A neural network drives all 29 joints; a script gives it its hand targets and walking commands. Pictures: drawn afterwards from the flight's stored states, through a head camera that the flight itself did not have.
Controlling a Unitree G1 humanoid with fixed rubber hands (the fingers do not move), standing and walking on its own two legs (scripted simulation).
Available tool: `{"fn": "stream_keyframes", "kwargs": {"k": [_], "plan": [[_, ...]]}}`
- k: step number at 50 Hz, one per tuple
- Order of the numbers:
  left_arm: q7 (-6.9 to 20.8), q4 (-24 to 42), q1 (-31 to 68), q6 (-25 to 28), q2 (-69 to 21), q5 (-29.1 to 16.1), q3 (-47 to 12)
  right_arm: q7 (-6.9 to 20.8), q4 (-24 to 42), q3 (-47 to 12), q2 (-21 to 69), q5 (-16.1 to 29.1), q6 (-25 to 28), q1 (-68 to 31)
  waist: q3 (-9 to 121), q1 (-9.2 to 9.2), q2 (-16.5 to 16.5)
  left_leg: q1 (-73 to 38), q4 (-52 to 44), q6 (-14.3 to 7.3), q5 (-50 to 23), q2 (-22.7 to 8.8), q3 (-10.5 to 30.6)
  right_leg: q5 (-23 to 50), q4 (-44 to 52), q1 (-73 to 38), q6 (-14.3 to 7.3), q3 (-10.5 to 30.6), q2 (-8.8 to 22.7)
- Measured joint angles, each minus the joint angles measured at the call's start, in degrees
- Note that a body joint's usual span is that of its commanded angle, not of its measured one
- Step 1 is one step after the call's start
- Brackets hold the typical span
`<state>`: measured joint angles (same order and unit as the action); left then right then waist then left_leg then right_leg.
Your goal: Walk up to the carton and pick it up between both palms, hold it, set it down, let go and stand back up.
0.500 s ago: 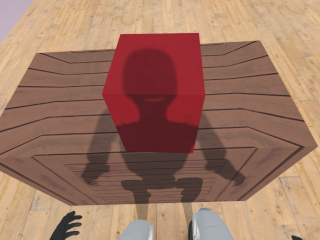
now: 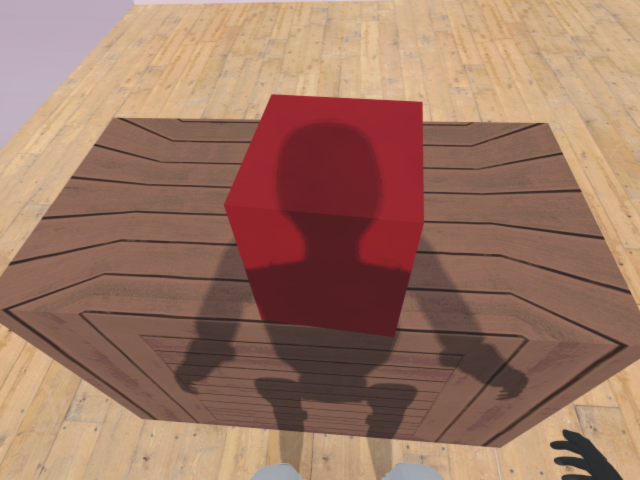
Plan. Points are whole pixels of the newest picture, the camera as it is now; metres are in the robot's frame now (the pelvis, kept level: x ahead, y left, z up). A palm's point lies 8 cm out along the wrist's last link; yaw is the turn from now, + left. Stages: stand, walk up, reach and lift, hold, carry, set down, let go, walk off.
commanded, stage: walk up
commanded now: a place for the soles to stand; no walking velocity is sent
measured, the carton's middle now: (335, 220) +0.44 +0.00 +0.06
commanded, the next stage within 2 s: reach and lift in 1.58 s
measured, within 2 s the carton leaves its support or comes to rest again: neither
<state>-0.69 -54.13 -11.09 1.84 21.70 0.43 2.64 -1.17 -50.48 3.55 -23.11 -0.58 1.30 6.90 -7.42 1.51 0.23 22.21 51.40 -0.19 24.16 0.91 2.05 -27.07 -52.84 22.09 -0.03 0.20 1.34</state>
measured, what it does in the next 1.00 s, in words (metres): stands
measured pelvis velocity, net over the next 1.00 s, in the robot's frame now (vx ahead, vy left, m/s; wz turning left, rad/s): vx -0.01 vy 0.02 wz -0.04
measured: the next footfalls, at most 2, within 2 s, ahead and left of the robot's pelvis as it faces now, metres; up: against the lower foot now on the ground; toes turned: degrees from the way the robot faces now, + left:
none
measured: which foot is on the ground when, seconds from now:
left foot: down 0.00-1.00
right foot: down 0.00-1.00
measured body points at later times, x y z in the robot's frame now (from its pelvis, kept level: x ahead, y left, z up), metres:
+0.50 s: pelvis -0.01 +0.02 +0.04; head +0.00 +0.02 +0.49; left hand +0.10 +0.31 -0.09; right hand +0.08 -0.28 -0.09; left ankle +0.02 +0.13 -0.69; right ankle +0.02 -0.12 -0.69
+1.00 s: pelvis -0.01 +0.02 +0.05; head +0.01 +0.01 +0.50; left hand +0.08 +0.32 -0.08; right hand +0.09 -0.28 -0.08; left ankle +0.02 +0.13 -0.69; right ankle +0.02 -0.12 -0.69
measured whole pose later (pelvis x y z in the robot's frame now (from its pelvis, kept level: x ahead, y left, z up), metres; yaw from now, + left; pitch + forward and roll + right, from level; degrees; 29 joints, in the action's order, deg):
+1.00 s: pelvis -0.01 +0.02 +0.05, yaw -2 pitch -3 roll +0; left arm -0.3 -64.1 -5.3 1.9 19.2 0.6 0.7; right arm 1.5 -62.3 1.6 -20.5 -0.4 -0.8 3.4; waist -5.0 1.3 1.0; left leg 11.2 25.3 -0.7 11.5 0.8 -0.3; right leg -11.4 -25.4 11.5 2.0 2.3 1.7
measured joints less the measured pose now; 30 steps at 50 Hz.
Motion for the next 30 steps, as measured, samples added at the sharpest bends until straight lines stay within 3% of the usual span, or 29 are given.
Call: {"fn": "stream_keyframes", "kwargs": {"k": [5,30], "plan": [[0.0,-1.6,0.8,0.1,-0.8,0.1,-0.7,0.8,-1.3,-0.3,0.6,0.5,-0.1,-2.5,0.8,0.41,1.4,-1.1,-2.4,0.5,0.1,-0.2,-0.3,1.9,3.2,-1.2,0.7,0.3,-0.1],[1.0,-8.1,5.5,-0.1,-2.4,-0.3,-2.0,2.1,-12.1,-3.0,3.8,0.2,-0.5,-1.2,4.0,-1.32,-0.9,-9.4,-21.0,-0.4,-10.0,-0.2,-1.7,12.9,22.6,-9.4,1.9,1.5,0.2]]}}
